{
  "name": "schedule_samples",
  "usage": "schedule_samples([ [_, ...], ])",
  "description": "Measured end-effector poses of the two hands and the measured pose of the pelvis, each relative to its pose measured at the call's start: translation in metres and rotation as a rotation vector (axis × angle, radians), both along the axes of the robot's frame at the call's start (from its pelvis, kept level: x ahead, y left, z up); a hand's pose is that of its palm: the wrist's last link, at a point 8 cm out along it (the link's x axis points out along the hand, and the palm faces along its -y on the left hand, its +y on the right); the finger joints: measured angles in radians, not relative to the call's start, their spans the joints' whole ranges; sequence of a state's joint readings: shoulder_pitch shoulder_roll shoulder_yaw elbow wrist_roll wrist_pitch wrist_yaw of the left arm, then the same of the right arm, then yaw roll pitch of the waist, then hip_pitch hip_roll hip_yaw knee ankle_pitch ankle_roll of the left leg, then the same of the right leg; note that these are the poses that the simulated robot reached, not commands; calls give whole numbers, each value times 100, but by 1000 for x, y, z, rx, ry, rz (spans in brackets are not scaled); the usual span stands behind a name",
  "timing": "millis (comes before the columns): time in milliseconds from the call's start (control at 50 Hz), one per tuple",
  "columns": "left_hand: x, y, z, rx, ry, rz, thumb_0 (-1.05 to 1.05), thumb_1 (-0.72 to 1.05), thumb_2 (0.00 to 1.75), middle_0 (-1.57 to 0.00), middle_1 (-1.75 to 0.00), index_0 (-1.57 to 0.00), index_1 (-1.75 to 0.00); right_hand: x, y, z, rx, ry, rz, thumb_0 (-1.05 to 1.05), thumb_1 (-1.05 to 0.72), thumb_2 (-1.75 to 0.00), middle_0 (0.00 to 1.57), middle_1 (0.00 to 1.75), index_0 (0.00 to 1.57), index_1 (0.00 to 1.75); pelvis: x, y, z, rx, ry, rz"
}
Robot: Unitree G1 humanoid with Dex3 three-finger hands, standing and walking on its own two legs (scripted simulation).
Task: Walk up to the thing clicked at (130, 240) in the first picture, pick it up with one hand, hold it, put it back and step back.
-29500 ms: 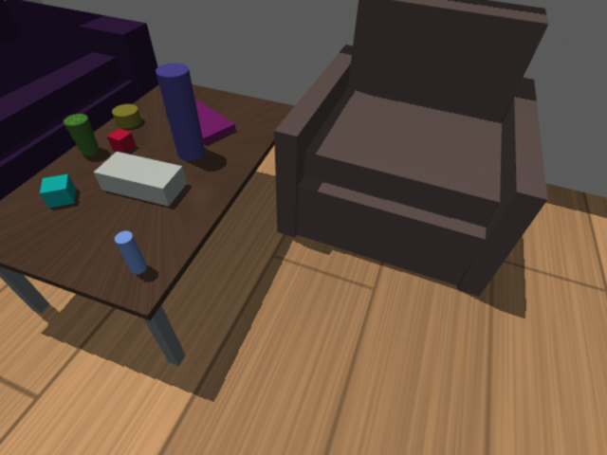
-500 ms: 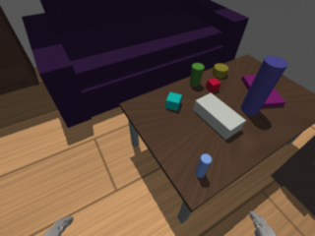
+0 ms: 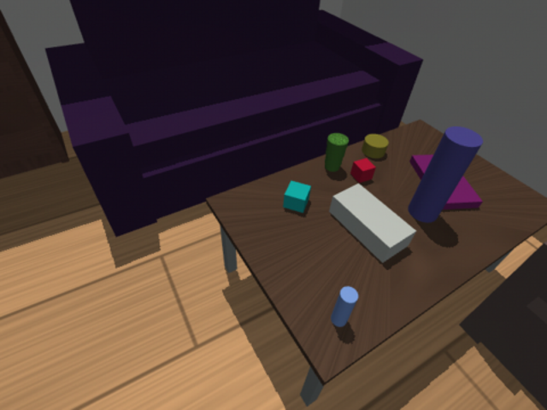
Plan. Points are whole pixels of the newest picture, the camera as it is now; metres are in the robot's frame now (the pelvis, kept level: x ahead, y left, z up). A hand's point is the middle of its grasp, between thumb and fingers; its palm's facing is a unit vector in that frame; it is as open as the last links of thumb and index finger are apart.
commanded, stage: stand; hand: right
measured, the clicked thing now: (343, 307) +0.43 -0.19 -0.29
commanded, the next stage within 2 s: step back in 1.90 s
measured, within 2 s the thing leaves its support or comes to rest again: neither
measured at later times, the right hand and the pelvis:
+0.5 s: hand out of the picture +0.03 -0.25 -0.15, palm faces -0.02 +0.94 -0.34, open 7.3 cm; pelvis -0.02 +0.00 +0.01, yaw +0 degrees
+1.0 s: hand out of the picture +0.06 -0.24 -0.15, palm faces -0.02 +0.94 -0.34, open 7.3 cm; pelvis +0.00 +0.01 +0.01, yaw +0 degrees
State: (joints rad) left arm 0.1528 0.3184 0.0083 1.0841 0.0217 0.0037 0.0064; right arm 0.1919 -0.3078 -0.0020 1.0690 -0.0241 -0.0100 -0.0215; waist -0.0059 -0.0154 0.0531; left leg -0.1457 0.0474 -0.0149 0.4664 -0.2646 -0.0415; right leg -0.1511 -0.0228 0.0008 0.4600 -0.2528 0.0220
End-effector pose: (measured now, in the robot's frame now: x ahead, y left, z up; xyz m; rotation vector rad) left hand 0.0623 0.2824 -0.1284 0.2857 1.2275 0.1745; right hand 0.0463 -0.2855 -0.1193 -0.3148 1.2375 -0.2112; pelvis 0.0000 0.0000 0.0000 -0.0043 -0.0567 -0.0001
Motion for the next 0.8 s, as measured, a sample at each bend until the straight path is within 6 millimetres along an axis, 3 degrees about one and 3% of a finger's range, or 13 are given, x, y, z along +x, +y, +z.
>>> schedule_samples([
  [520,-36,12,5,18,67,18,0,90,90,-21,-30,-20,-30,-24,-7,4,3,63,-15,1,-91,-90,21,30,21,30,-17,0,6,-3,-4,2],
  [640,-33,13,3,10,77,15,0,90,90,-21,-30,-20,-30,-23,-5,5,0,74,-17,1,-91,-90,21,30,21,30,-13,3,7,-1,0,-1],
  [800,-16,14,5,6,50,7,0,90,90,-21,-30,-20,-30,-8,0,6,0,50,-4,1,-91,-90,21,30,21,30,-8,6,7,3,3,0],
])
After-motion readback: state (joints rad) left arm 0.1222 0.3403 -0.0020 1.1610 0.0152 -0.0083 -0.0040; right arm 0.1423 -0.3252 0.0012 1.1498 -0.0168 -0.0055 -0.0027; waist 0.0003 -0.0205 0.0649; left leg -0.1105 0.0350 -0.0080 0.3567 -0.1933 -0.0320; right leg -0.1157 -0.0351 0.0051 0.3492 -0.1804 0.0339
